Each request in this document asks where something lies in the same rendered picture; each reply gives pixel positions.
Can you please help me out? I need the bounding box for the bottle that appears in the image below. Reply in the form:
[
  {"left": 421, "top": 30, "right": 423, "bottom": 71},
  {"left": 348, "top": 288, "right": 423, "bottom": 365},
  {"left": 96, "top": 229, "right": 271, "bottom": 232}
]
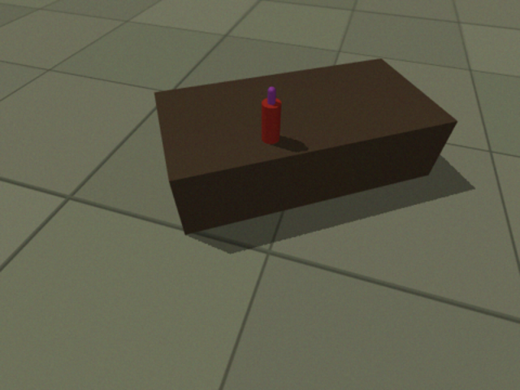
[{"left": 262, "top": 87, "right": 281, "bottom": 144}]

